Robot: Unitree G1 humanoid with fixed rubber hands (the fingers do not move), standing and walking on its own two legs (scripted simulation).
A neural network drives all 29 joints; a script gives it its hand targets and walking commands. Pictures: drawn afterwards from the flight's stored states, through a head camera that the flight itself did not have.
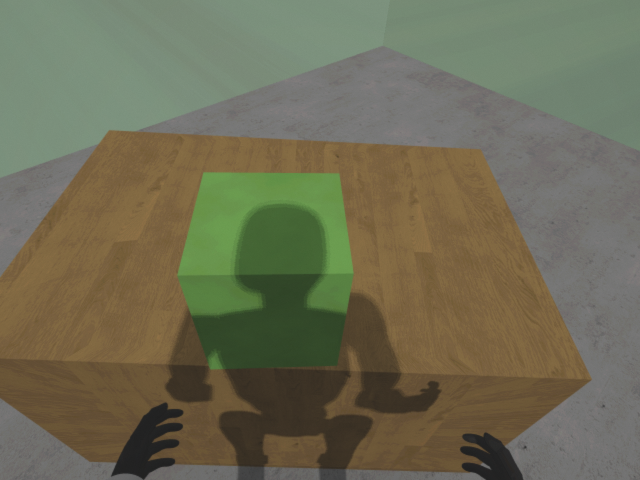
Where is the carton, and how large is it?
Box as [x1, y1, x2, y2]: [177, 172, 353, 368]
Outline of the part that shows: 203,172 177,275 210,368 336,365 353,274 338,173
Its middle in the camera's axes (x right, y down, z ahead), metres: -0.08 +0.06 +0.62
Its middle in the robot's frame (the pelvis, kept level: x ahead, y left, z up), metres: +0.43 +0.09 -0.02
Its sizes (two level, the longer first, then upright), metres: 0.210 0.200 0.250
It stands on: a pedestal, 0.63 m high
